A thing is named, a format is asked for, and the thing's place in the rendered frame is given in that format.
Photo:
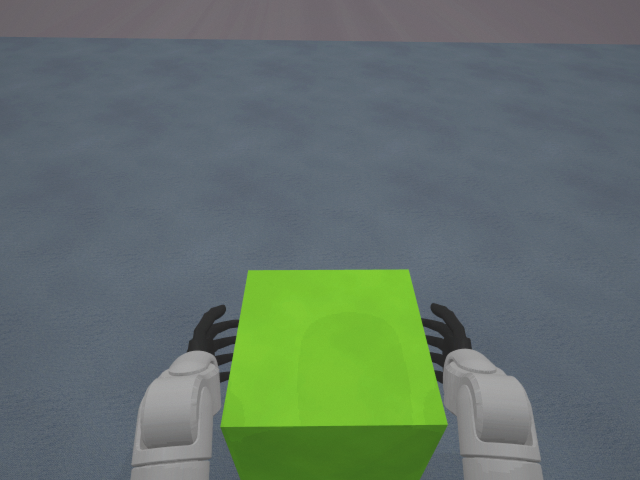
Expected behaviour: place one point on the robot right forearm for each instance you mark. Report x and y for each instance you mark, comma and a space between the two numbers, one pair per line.
496, 426

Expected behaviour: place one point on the right robot hand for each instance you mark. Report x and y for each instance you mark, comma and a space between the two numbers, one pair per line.
453, 333

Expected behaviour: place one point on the robot left forearm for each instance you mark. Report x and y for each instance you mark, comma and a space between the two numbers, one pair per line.
175, 421

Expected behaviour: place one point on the left robot hand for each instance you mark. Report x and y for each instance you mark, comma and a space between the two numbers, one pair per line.
205, 332

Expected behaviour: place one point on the carton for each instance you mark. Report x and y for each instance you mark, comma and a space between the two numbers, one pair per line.
331, 378

